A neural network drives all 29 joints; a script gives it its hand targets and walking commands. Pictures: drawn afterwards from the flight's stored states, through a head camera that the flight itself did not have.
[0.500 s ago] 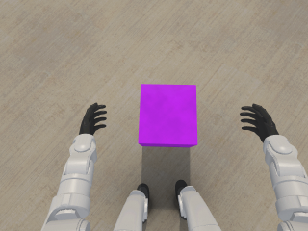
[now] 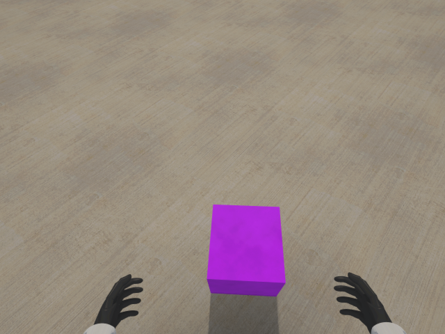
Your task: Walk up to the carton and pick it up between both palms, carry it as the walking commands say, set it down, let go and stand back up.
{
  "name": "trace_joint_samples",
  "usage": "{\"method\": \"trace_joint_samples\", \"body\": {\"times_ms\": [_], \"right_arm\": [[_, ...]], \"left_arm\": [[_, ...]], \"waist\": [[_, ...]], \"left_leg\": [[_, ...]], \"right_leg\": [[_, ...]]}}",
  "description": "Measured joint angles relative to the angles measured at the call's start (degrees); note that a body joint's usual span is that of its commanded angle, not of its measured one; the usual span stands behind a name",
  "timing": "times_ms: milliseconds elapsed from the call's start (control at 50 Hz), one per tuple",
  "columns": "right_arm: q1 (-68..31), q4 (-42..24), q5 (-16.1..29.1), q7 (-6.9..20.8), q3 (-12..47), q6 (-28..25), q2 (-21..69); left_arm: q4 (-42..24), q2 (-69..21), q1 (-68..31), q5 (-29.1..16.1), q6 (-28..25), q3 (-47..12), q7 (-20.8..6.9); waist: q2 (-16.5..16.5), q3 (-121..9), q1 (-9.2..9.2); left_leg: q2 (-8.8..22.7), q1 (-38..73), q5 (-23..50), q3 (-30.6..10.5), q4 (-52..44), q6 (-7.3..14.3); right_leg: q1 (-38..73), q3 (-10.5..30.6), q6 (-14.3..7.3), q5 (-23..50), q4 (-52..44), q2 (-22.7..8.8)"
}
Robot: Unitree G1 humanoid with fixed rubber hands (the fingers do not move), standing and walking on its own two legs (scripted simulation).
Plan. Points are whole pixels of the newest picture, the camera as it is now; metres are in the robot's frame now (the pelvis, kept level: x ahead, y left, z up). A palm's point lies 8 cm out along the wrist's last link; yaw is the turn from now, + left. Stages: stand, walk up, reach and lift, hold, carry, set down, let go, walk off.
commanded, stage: let go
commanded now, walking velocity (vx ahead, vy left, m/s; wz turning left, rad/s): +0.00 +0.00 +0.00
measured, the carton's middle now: (244, 250) +0.48 -0.05 -0.65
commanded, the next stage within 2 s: stand in 0.40 s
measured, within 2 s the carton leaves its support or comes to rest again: neither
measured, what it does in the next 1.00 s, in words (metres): shifts its weight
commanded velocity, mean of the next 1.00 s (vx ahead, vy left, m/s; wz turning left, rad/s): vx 0.00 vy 0.00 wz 0.00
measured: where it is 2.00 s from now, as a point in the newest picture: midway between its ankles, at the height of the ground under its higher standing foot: outside the picture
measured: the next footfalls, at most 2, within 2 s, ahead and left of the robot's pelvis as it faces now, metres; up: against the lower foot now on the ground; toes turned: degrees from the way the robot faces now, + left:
none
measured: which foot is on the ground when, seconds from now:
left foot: down 0.00-1.00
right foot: down 0.00-1.00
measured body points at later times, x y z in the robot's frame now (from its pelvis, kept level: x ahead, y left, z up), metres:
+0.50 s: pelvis +0.02 -0.01 +0.00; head +0.02 -0.02 +0.45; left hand +0.16 +0.22 -0.10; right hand +0.18 -0.26 -0.08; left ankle -0.01 +0.11 -0.74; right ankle +0.00 -0.13 -0.74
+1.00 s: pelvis +0.06 -0.01 -0.01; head +0.04 -0.01 +0.44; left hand +0.13 +0.24 -0.14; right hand +0.09 -0.27 -0.14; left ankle -0.01 +0.11 -0.74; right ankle +0.00 -0.13 -0.74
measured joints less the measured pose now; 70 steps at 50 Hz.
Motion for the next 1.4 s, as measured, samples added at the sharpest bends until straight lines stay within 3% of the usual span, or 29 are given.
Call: {"method": "trace_joint_samples", "body": {"times_ms": [260, 420, 540, 640, 920, 1400], "right_arm": [[-1.12, -1.63, -1.84, -0.07, 0.28, 6.31, 0.3], [-1.18, -2.6, -1.08, -2.25, 0.51, 8.29, 0.2], [1.04, 7.98, -2.82, -5.01, 1.13, -2.22, -1.68], [3.73, 14.93, -2.08, -5.76, 0.98, -5.29, -2.68], [7.08, 22.81, -1.24, -6.91, 2.78, -5.12, -1.71], [10.08, 32.84, -0.93, -7.38, 4.26, -3.48, -0.02]], "left_arm": [[-0.82, -0.84, -0.62, 0.44, 5.41, -1.55, -1.99], [0.79, -1.45, -0.53, 1.28, 4.59, -1.86, -0.39], [10.88, 0.28, 3.54, 1.35, -3.5, -2.68, 2.55], [16.96, 1.7, 6.19, 0.76, -6.7, -2.18, 2.77], [22.38, 1.33, 8.58, 0.22, -6.71, -3.49, 3.83], [30.45, -1.42, 11.39, 0.0, -4.51, -5.01, 4.38]], "waist": [[0.52, 6.04, 0.33], [-0.08, 4.28, -0.18], [0.97, -4.93, 0.36], [0.47, -8.48, 0.44], [-0.15, -13.16, 0.06], [0.07, -9.73, 0.59]], "left_leg": [[0.37, 9.32, -0.78, -0.41, -0.41, -0.49], [0.54, 9.85, -1.81, -0.9, 0.19, -1.02], [2.23, 3.82, -4.0, 1.61, 2.12, -1.35], [2.58, 1.74, -5.31, 2.68, 2.48, -1.31], [2.74, 0.44, -7.74, 4.77, 3.87, -1.08], [3.39, 2.0, -5.63, 6.49, 2.42, -1.33]], "right_leg": [[9.37, -1.09, -0.55, -1.16, -0.05, 0.08], [9.69, -1.91, -1.17, -2.75, 1.34, 0.18], [3.48, -0.67, -1.31, -3.66, 2.27, 1.24], [0.86, 0.28, -1.34, -4.69, 2.97, 1.57], [-1.88, 1.98, -1.26, -7.36, 6.05, 1.73], [-1.3, 3.35, -1.34, -4.83, 5.24, 2.25]]}}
